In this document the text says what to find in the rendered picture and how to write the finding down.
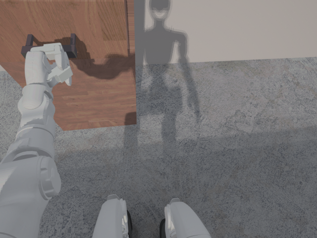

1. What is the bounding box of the handle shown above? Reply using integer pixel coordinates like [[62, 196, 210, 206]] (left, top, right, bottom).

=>
[[21, 33, 77, 58]]

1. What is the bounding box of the drawer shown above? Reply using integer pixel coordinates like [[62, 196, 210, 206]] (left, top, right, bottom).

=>
[[0, 0, 128, 62]]

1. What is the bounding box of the right robot thigh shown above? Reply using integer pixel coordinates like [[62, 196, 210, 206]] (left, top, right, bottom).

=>
[[164, 202, 211, 238]]

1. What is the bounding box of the robot left upper arm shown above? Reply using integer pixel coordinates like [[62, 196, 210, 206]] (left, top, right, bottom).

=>
[[0, 156, 61, 238]]

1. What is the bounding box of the left robot shin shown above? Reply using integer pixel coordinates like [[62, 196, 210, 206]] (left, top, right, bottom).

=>
[[107, 194, 129, 238]]

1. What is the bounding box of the robot left forearm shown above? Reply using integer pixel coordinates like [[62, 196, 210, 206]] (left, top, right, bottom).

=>
[[0, 84, 56, 164]]

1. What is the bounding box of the left robot hand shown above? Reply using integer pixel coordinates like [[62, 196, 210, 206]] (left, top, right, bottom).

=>
[[25, 43, 73, 91]]

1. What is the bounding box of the cabinet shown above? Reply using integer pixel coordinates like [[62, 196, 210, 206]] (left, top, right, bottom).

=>
[[0, 0, 137, 131]]

